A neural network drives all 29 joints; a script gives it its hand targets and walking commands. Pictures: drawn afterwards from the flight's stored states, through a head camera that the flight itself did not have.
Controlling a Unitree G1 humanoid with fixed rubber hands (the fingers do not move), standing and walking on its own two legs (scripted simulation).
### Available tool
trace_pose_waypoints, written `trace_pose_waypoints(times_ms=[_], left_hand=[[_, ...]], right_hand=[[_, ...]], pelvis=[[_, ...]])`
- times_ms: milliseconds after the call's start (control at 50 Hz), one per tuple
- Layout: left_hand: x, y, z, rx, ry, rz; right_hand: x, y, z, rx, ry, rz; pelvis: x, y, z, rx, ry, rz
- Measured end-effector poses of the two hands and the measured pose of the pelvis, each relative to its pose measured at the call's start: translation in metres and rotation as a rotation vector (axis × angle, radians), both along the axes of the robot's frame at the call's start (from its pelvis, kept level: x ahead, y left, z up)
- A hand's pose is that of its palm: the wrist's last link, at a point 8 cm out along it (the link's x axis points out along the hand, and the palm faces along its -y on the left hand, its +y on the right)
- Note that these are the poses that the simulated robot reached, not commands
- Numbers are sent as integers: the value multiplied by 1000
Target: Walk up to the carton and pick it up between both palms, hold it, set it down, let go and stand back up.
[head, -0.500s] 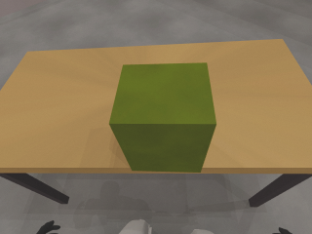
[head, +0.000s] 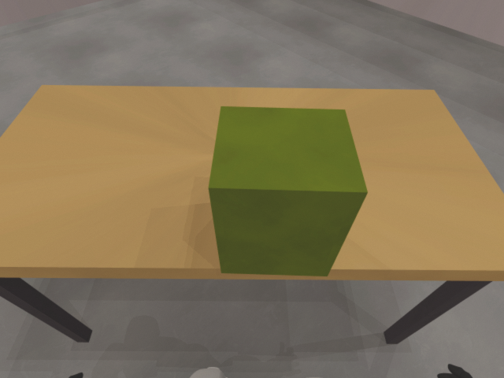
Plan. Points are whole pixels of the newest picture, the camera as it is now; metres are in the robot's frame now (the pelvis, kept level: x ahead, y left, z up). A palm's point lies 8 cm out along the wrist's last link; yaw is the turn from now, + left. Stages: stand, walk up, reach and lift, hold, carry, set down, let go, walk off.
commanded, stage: walk up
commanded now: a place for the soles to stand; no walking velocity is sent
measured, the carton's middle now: (278, 197) +0.40 -0.02 +0.06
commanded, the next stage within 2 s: none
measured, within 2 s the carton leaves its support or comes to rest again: neither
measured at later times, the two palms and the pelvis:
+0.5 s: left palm out of the picture +0.09 +0.31 -0.10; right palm out of the picture +0.09 -0.33 -0.09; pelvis +0.00 -0.01 +0.00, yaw +0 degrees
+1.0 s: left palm out of the picture +0.05 +0.32 -0.12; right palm out of the picture +0.05 -0.31 -0.08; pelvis -0.04 +0.01 +0.00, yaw +0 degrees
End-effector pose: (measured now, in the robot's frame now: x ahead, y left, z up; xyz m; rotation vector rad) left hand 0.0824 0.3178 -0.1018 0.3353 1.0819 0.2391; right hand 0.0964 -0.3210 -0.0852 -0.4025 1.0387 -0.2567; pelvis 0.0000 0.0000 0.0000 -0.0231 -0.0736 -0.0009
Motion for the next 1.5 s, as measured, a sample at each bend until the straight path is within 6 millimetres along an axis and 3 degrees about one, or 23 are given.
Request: trace_pose_waypoints(times_ms=[120, 280, 520, 660, 820, 900, 1000, 1120, 1200, 1360, 1500], left_hand=[[4, -1, 2, -2, -13, -12], [-5, -6, 6, 10, -14, 12], [6, -8, 6, 9, -22, 5], [1, -7, 7, 15, -14, 13], [-7, 13, -4, 2, -2, 0], [-13, 12, -11, -28, 16, 0], [-28, 7, -14, -40, 34, 3], [-50, -4, -10, -16, 39, 22], [-62, 1, 2, 16, 37, 40], [-57, 23, 15, 54, 5, 15], [-60, 19, 13, 40, 11, 24]], right_hand=[[-10, -1, 0, 0, 12, -14], [-4, -6, -4, 12, 9, 11], [-2, -7, -4, 11, 17, 10], [0, -6, -6, 18, 20, 19], [-21, 14, -11, 5, 53, -6], [-37, 16, -1, -19, 73, -9], [-51, 10, 4, -31, 88, -13], [-59, 0, -7, -5, 83, 7], [-60, 2, -14, 28, 77, 4], [-73, 26, -28, 76, 72, -9], [-70, 22, -21, 63, 78, 6]], pelvis=[[-3, 0, 1, 0, -3, -3], [-5, -8, 1, 10, -5, -2], [0, -9, 2, 12, 1, -2], [-2, -10, 1, 12, -2, -2], [-15, 13, -5, -14, -7, 2], [-26, 17, -1, -9, -25, 8], [-38, 13, 1, 2, -8, 4], [-53, -2, -2, 24, -15, -1], [-59, -3, 1, 25, -22, 1], [-65, 15, -1, 1, -26, 19], [-65, 12, 2, 9, -12, 15]])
